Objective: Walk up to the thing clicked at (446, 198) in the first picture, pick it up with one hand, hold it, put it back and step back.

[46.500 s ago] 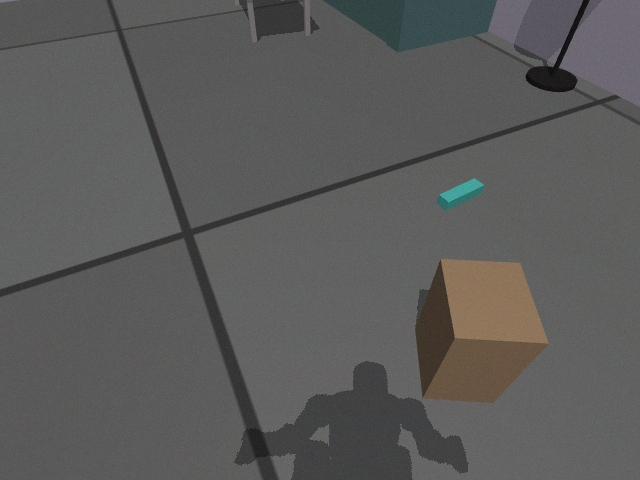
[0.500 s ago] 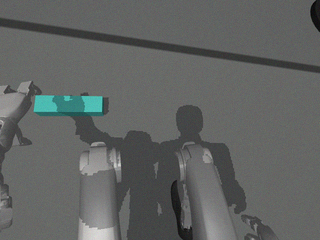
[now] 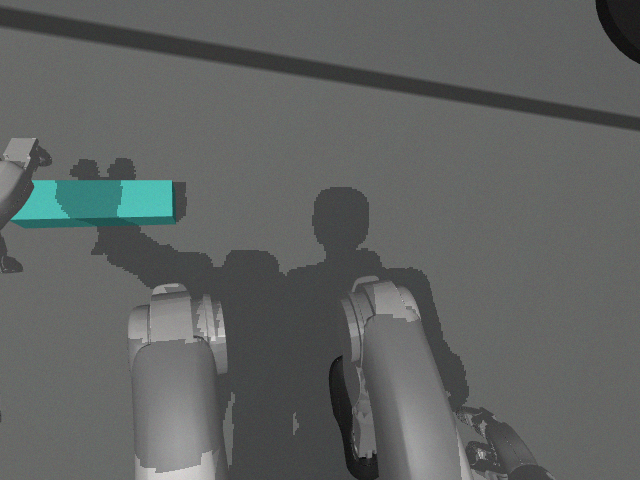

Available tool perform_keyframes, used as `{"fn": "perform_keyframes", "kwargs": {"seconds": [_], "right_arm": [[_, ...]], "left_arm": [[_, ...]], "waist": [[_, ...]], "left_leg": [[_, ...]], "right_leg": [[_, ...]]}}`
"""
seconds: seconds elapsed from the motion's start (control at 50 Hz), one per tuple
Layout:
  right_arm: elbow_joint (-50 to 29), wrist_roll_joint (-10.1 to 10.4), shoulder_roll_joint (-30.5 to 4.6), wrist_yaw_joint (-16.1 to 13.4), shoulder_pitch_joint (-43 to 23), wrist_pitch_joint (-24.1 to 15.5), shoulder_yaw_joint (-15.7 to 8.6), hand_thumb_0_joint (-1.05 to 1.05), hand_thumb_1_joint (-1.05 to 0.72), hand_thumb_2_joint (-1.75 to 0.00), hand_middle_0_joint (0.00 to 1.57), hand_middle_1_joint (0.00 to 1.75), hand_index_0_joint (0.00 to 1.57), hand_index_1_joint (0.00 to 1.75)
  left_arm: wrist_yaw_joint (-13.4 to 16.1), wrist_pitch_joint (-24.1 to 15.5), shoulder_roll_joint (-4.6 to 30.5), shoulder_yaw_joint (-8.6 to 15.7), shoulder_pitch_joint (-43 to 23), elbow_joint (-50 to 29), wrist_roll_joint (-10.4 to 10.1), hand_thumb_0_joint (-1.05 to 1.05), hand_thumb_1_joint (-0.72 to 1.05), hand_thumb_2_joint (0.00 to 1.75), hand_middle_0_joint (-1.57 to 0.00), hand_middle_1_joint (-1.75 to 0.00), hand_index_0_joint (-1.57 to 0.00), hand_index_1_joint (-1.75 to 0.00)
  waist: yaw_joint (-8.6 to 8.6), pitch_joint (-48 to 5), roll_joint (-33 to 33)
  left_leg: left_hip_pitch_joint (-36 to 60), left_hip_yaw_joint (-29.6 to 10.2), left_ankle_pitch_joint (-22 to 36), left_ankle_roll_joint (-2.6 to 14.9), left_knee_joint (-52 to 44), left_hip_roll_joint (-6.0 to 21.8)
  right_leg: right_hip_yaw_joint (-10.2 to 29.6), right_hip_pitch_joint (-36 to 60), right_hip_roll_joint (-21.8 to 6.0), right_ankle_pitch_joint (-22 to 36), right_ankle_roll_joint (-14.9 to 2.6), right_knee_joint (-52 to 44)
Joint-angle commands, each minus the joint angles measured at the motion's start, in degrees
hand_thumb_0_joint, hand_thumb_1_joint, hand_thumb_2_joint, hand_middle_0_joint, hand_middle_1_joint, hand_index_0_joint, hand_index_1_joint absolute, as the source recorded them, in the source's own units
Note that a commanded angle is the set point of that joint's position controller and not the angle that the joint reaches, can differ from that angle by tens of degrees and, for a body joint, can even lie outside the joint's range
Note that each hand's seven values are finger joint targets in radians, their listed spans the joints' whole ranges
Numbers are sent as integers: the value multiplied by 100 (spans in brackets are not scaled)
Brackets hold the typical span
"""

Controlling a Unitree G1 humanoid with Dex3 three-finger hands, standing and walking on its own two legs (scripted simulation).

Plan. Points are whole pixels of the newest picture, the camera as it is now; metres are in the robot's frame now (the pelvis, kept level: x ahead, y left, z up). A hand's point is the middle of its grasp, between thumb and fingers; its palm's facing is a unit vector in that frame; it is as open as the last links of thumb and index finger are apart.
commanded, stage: rise first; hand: left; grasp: from above
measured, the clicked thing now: (99, 204) +0.47 +0.32 -0.31
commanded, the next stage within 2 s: none
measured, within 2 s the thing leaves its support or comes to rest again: neither
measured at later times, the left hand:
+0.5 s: hand (27, 212) +0.42 +0.36 -0.19, palm faces -0.44 -0.10 -0.89, open 14.2 cm
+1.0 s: hand (40, 212) +0.42 +0.36 -0.20, palm faces -0.43 -0.10 -0.89, open 14.1 cm
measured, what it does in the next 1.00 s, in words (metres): stands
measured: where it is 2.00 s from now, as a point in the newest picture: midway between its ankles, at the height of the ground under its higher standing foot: (278, 444)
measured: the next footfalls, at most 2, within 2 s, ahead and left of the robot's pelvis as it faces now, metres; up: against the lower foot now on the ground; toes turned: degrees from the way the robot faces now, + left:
none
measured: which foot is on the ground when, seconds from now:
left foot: down 0.00-1.00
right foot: down 0.00-1.00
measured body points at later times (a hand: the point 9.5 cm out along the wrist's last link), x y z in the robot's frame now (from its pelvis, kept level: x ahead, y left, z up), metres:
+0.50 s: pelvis +0.00 +0.00 -0.01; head +0.24 +0.10 +0.36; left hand +0.43 +0.37 -0.14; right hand +0.09 -0.27 -0.12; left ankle +0.08 +0.14 -0.30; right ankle +0.09 -0.14 -0.30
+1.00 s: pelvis +0.00 +0.00 -0.02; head +0.24 +0.11 +0.35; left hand +0.44 +0.36 -0.15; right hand +0.09 -0.27 -0.11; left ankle +0.08 +0.14 -0.30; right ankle +0.09 -0.13 -0.30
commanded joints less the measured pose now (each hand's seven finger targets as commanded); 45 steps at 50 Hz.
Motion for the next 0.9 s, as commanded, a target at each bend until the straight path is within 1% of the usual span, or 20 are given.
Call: {"fn": "perform_keyframes", "kwargs": {"seconds": [0.0, 0.02, 0.12, 0.14, 0.16, 0.2, 0.24, 0.3, 0.32, 0.38, 0.42, 0.5, 0.54, 0.56, 0.6, 0.62, 0.66, 0.74, 0.84, 0.88], "right_arm": [[-64, -37, -1478, -75, 1006, 63, -462, 0, -91, -90, 20, 30, 20, 30], [-57, -51, -1477, -70, 1002, 65, -456, 0, -90, -90, 20, 30, 20, 30], [-77, -99, -1502, -74, 976, 56, -400, 0, -90, -90, 20, 30, 20, 30], [-66, -85, -1489, -74, 988, 55, -382, 0, -90, -90, 20, 30, 20, 30], [-84, -90, -1499, -70, 968, 52, -374, 0, -90, -90, 20, 30, 20, 30], [-71, -89, -1516, -84, 956, 38, -346, 0, -90, -90, 20, 30, 20, 30], [-101, -110, -1522, -86, 969, 29, -315, 0, -90, -90, 20, 30, 20, 30], [-74, -130, -1528, -85, 978, -1, -280, 0, -91, -90, 20, 30, 20, 30], [-70, -124, -1554, -87, 992, -14, -290, 0, -90, -90, 20, 30, 20, 30], [-86, -133, -1546, -80, 983, -40, -251, 0, -91, -90, 20, 30, 20, 30], [-73, -137, -1557, -89, 998, -41, -238, 0, -90, -90, 20, 30, 20, 30], [-78, -136, -1566, -71, 993, -54, -222, 0, -90, -90, 20, 30, 20, 30], [-87, -152, -1591, -56, 1013, -59, -207, 0, -91, -90, 20, 30, 20, 30], [-73, -142, -1590, -55, 1001, -67, -206, 0, -90, -90, 20, 30, 20, 30], [-86, -151, -1573, -44, 1004, -71, -184, 0, -90, -90, 20, 30, 20, 30], [-81, -172, -1597, -33, 1037, -71, -177, 0, -91, -90, 20, 30, 20, 30], [-62, -175, -1582, -19, 1050, -88, -179, 0, -91, -90, 20, 30, 20, 30], [-83, -160, -1597, -9, 1020, -117, -173, 0, -91, -90, 20, 30, 20, 30], [-86, -171, -1607, 11, 1049, -157, -143, 0, -91, -90, 20, 30, 20, 30], [-97, -167, -1604, 10, 1016, -176, -139, 0, -91, -90, 20, 30, 20, 30]], "left_arm": [[294, -34, 1749, 289, -1450, -811, -104, 0, -58, 103, -6, -97, -5, -98], [310, -39, 1693, 261, -1460, -732, -108, 0, -58, 104, -5, -97, -4, -98], [444, -22, 1872, 336, -1648, -638, -90, 0, -57, 103, -5, -98, -5, -99], [461, -6, 1796, 298, -1597, -524, -65, 0, -57, 104, -6, -99, -5, -99], [475, -1, 1817, 262, -1702, -479, -58, 0, -57, 103, -5, -99, -5, -99], [502, 27, 1876, 299, -1688, -405, -60, 0, -57, 104, -5, -99, -5, -100], [524, 11, 1912, 270, -1798, -358, -32, 0, -57, 104, -6, -99, -5, -100], [569, 76, 1945, 309, -1699, -276, -9, 0, -58, 105, -6, -99, -5, -100], [586, 79, 1993, 347, -1797, -310, -48, 0, -57, 104, -6, -100, -5, -100], [576, 95, 1964, 269, -1782, -173, -65, 0, -57, 103, -6, -100, -5, -101], [582, 91, 2051, 314, -1738, -184, -57, 0, -57, 103, -6, -100, -5, -101], [574, 98, 2050, 324, -1689, -174, -77, 0, -56, 102, -6, -102, -6, -101], [589, 79, 2089, 338, -1723, -205, -84, 0, -61, 109, -6, -97, -3, -100], [589, 96, 2053, 342, -1644, -160, -92, 0, -58, 104, -6, -100, -5, -101], [587, 73, 2024, 258, -1730, -195, -66, 0, -57, 104, -6, -101, -5, -101], [607, 68, 2071, 321, -1691, -200, -50, 0, -57, 104, -6, -100, -5, -101], [625, 80, 2026, 302, -1679, -171, -57, 0, -57, 103, -6, -102, -6, -102], [672, 100, 1966, 226, -1782, -142, -41, 0, -56, 103, -6, -102, -6, -102], [764, 136, 1933, 247, -1817, -57, -28, 0, -55, 101, -7, -102, -7, -102], [770, 154, 1877, 168, -1851, -20, 2, 0, -55, 101, -6, -104, -7, -103]], "waist": [[69, -3884, 2032], [19, -3819, 1996], [-12, -3853, 2000], [-6, -3777, 2009], [-66, -3703, 2020], [-33, -3614, 2000], [-105, -3632, 2002], [-74, -3637, 2065], [-107, -3678, 1991], [-163, -3567, 1944], [-113, -3612, 1962], [-114, -3641, 2007], [-146, -3641, 2134], [-127, -3610, 2088], [-197, -3575, 2084], [-201, -3585, 2062], [-192, -3593, 2039], [-242, -3524, 2120], [-291, -3475, 2133], [-308, -3437, 2180]], "left_leg": [[3742, 832, 1159, 403, -1224, 106], [3679, 808, 1106, 399, -1233, 109], [3504, 820, 932, 404, -1144, 116], [3472, 814, 892, 393, -1185, 110], [3395, 812, 798, 389, -1168, 118], [3335, 831, 751, 399, -1150, 108], [3230, 824, 642, 392, -1121, 104], [3306, 813, 770, 391, -1087, 109], [3292, 812, 779, 400, -1052, 110], [3113, 812, 692, 411, -1008, 112], [3122, 821, 721, 411, -994, 107], [3218, 795, 806, 405, -992, 112], [3233, 784, 838, 391, -987, 115], [3273, 777, 881, 397, -978, 118], [3158, 779, 873, 409, -917, 121], [3158, 775, 928, 408, -916, 117], [3162, 781, 953, 412, -903, 121], [3192, 742, 835, 390, -941, 137], [3145, 744, 848, 382, -918, 135], [3143, 714, 722, 369, -972, 141]], "right_leg": [[-704, 1056, 12, 1536, -494, -1284], [-724, 1008, 12, 1489, -496, -1262], [-723, 1036, 36, 1417, -492, -1252], [-748, 963, 39, 1364, -506, -1222], [-758, 922, 42, 1309, -511, -1211], [-743, 904, 32, 1275, -504, -1231], [-748, 937, 47, 1221, -511, -1250], [-749, 989, 47, 1338, -502, -1208], [-750, 983, 39, 1356, -494, -1200], [-744, 1003, 45, 1323, -486, -1233], [-737, 1086, 51, 1350, -479, -1232], [-765, 1070, 62, 1398, -485, -1197], [-772, 1087, 60, 1446, -492, -1152], [-782, 1042, 61, 1460, -489, -1147], [-766, 1124, 74, 1508, -475, -1190], [-772, 1179, 63, 1562, -464, -1171], [-762, 1217, 62, 1598, -457, -1186], [-821, 1056, 77, 1479, -484, -1158], [-832, 1067, 63, 1514, -480, -1117], [-867, 976, 78, 1409, -501, -1104]]}}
